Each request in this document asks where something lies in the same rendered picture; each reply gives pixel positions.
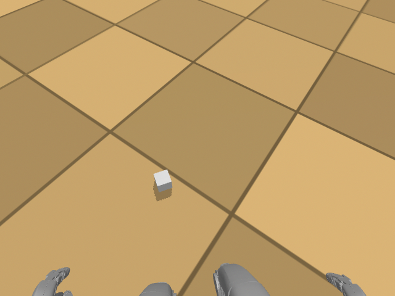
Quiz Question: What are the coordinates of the cube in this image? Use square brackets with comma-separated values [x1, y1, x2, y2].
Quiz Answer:
[154, 170, 172, 192]

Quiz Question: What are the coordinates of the right robot hand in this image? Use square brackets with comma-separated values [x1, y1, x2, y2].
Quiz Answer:
[326, 273, 366, 296]

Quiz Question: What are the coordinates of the left robot hand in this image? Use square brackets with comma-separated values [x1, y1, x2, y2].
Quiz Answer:
[32, 267, 73, 296]

